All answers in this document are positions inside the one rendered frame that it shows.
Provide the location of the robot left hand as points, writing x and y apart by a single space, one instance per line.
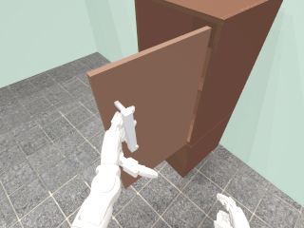
112 145

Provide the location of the cupboard door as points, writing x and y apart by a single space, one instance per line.
162 82

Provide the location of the left robot forearm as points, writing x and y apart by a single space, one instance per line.
97 209

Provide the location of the handle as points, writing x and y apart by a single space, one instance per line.
128 125

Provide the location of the robot right hand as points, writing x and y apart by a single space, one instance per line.
235 218

